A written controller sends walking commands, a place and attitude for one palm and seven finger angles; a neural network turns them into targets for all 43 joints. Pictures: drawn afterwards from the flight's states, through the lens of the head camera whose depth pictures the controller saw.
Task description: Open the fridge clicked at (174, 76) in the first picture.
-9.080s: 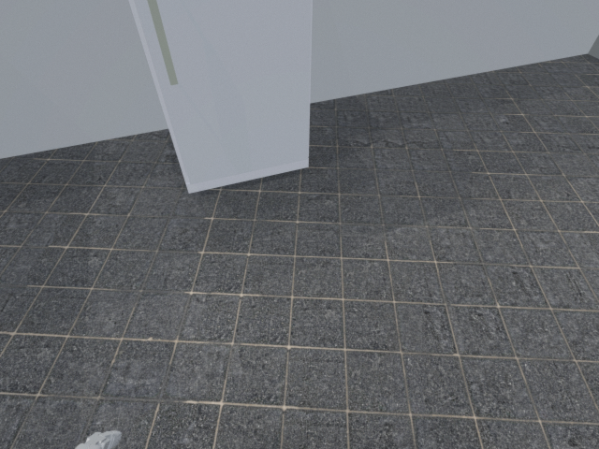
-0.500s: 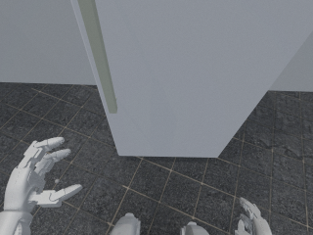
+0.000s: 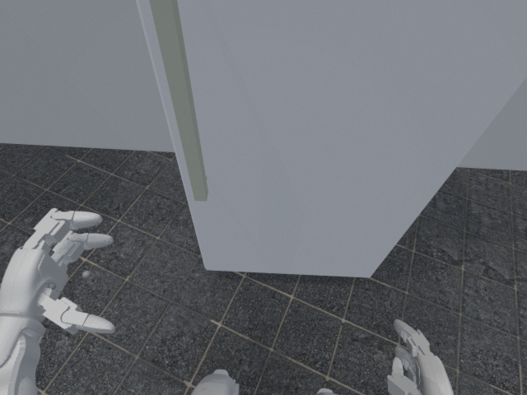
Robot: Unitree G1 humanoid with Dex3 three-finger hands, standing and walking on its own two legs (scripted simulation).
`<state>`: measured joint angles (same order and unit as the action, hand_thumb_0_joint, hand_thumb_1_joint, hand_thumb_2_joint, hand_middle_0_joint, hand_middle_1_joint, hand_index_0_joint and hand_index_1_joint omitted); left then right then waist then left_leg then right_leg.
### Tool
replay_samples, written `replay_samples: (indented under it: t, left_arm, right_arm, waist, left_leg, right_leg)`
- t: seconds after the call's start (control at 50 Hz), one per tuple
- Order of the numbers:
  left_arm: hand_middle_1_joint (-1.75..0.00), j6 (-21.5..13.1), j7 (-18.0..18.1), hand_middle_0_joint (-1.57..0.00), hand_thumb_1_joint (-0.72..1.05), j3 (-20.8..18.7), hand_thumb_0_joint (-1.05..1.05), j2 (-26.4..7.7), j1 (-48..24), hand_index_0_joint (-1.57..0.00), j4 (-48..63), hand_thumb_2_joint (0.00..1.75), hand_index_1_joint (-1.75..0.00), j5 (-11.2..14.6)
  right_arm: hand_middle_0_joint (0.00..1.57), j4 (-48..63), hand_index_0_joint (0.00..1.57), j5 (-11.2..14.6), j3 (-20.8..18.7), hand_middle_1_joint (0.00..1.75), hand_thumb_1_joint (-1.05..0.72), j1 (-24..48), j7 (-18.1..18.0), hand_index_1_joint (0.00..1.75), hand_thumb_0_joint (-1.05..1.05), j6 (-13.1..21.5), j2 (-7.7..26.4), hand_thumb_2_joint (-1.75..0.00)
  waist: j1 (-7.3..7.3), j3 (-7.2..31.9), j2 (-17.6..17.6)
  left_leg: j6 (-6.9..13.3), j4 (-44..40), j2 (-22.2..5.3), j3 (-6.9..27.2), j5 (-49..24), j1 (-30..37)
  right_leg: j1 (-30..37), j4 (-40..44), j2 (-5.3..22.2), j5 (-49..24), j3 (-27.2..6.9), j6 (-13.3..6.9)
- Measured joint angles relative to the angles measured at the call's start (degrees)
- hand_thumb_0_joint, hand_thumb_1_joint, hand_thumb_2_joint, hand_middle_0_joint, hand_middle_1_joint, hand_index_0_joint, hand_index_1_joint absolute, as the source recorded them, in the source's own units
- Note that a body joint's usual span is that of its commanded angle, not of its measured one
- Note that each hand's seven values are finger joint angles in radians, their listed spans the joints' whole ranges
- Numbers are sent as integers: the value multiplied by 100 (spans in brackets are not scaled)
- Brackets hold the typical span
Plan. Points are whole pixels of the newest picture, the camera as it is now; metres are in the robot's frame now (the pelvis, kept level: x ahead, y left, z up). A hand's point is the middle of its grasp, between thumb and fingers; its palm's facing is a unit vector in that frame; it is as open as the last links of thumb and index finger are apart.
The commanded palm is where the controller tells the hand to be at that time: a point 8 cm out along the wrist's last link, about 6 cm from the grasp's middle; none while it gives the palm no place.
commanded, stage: raise the hand to about handle height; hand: left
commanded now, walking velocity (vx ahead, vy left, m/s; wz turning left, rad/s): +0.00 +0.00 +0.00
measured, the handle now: (186, 95) +0.53 +0.18 +0.15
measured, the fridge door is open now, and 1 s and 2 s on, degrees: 0 0 0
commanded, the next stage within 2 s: move the hooked fingers beside the handle in 0.68 s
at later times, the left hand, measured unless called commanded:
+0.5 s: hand (93, 254) +0.27 +0.26 +0.08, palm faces +0.07 -1.00 -0.05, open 14.0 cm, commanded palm +0.25 +0.30 +0.08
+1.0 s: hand (94, 244) +0.29 +0.26 +0.08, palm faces +0.07 -1.00 -0.03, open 14.0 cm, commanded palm +0.27 +0.30 +0.08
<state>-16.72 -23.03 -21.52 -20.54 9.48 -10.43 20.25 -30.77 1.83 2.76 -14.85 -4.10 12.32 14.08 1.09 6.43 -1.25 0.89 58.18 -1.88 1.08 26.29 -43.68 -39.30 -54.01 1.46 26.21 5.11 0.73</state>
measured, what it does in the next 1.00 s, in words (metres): stands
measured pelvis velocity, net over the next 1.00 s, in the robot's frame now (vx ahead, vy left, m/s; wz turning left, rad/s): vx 0.00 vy -0.02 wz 0.00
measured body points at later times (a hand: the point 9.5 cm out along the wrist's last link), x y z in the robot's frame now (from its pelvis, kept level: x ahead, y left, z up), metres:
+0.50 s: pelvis +0.00 -0.01 +0.01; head +0.06 -0.01 +0.46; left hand +0.26 +0.31 +0.08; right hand +0.16 -0.27 -0.07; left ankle +0.02 +0.10 -0.68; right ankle +0.00 -0.13 -0.68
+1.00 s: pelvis +0.00 -0.02 +0.01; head +0.05 -0.01 +0.45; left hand +0.28 +0.32 +0.08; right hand +0.16 -0.27 -0.08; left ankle +0.02 +0.10 -0.68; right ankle +0.00 -0.13 -0.68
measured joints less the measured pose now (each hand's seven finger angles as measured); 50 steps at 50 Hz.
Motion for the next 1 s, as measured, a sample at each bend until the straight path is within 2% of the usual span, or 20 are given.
replay_samples:
  t: [0.3,0.58,0.82,1.0]
  left_arm:
    - [-120,132,-365,-30,-50,-341,-1,-245,-621,-30,-725,30,-120,140]
    - [-120,-82,-306,-30,-50,-296,-1,-98,-560,-30,-752,30,-120,72]
    - [-120,-40,-389,-30,-50,-299,-1,-115,-639,-30,-894,30,-120,105]
    - [-120,-67,-476,-30,-50,-390,-1,-251,-1259,-30,-1458,30,-120,38]
  right_arm:
    - [21,-145,20,49,-114,30,-90,-173,-74,30,2,-28,181,-90]
    - [21,-124,20,43,-133,30,-90,-125,-65,30,2,-74,145,-90]
    - [21,-119,20,53,-75,30,-90,-72,-82,30,2,-81,116,-90]
    - [21,-224,20,52,-81,30,-90,-46,-154,30,2,-103,172,-90]
  waist:
    - [-84,-57,-12]
    - [-71,-83,-9]
    - [-34,-65,-40]
    - [-46,-104,-1]
  left_leg:
    - [-57,-345,-40,-53,-134,267]
    - [-99,-384,-57,-68,-152,304]
    - [-122,-401,-54,-42,-175,309]
    - [-127,-291,-64,-3,-160,188]
  right_leg:
    - [194,260,-47,-111,-50,-56]
    - [185,224,-64,-93,-69,-98]
    - [188,215,-64,-92,-47,-119]
    - [91,135,-75,-83,-15,-129]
